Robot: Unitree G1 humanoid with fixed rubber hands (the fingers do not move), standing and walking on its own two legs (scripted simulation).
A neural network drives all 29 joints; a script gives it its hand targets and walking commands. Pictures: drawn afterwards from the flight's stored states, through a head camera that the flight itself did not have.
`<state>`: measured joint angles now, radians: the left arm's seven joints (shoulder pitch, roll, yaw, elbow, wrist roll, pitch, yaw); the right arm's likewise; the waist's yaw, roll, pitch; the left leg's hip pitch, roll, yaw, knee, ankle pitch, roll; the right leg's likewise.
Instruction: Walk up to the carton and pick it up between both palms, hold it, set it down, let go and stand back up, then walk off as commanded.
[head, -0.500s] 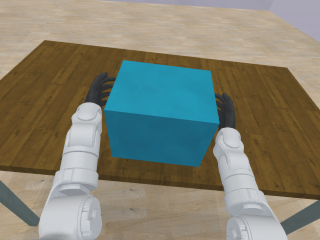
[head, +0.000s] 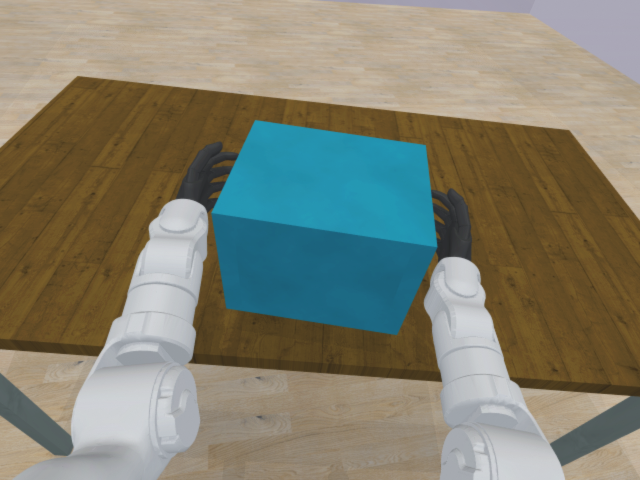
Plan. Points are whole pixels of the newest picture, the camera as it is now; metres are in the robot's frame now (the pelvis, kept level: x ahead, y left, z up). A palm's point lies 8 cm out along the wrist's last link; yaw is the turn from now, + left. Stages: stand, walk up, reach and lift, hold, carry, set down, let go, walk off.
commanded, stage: set down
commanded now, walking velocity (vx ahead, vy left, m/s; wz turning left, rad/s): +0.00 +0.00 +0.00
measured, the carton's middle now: (325, 227) +0.43 -0.03 +0.10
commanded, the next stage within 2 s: none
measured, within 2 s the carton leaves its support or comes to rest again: rests again in 1.50 s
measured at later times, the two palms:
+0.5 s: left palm (205, 201) +0.45 +0.13 +0.12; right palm (447, 256) +0.38 -0.19 +0.10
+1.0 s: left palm (208, 208) +0.47 +0.13 +0.09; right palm (435, 263) +0.39 -0.19 +0.07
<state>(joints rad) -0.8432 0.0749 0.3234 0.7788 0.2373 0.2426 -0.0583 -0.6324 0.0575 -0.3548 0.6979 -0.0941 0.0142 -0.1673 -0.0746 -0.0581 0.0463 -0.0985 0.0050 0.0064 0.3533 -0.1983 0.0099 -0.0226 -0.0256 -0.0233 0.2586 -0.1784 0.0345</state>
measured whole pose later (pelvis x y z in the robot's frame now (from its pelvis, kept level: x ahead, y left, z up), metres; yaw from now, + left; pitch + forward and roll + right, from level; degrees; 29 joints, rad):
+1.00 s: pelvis +0.02 +0.00 +0.00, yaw +0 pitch +7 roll -1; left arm -0.97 0.18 0.31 1.19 0.15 -0.03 -0.07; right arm -0.66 0.15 -0.49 0.74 -0.24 -0.05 -0.19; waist -0.10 -0.02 -0.03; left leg -0.29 0.01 0.03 0.38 -0.21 0.01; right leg -0.22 -0.03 -0.04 0.30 -0.20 0.03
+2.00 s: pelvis -0.01 +0.01 -0.02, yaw -3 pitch +16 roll -2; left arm -1.16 0.34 -0.03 1.47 -0.25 -0.09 -0.02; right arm -0.93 -0.06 -0.15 1.12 0.15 -0.05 -0.25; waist -0.14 0.02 -0.16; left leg -0.59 0.05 0.05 0.57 -0.25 0.02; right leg -0.52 0.00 -0.02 0.46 -0.20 0.04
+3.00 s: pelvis -0.03 +0.00 -0.01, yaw -2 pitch +2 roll -2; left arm -0.59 0.46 0.01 0.68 -0.30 0.19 -0.11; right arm -0.42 -0.08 -0.02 0.41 0.28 0.20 -0.31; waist -0.06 -0.02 0.02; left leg -0.31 0.04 0.04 0.51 -0.23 0.01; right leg -0.24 0.00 -0.01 0.41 -0.20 0.02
